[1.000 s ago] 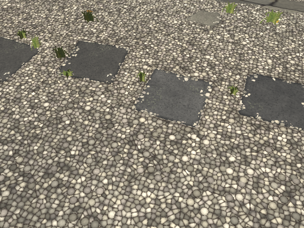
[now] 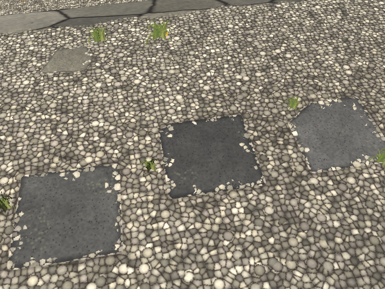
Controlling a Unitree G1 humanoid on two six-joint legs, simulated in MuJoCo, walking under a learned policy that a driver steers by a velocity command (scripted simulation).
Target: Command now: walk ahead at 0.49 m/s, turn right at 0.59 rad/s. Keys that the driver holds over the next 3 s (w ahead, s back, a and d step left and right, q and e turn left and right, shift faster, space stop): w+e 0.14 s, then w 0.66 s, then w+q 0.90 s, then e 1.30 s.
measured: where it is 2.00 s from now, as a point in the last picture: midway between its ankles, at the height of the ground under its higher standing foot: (219, 155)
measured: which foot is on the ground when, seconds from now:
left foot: down 0.00-0.38, up 0.40-0.90, down 0.92-1.00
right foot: up 0.00-0.34, down 0.36-0.94, up 0.96-1.00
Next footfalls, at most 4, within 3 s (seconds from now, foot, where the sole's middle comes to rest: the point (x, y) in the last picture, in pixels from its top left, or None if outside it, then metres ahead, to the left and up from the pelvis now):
0.36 right None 0.34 -0.19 -0.77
0.92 left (208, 225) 0.70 -0.03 -0.77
1.44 right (256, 167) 0.97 -0.23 -0.77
1.90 left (181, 135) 1.14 0.09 -0.77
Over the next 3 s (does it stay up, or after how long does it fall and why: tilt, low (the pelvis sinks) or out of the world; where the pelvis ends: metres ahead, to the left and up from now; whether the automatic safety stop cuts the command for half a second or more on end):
stays up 1.10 -0.06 0.00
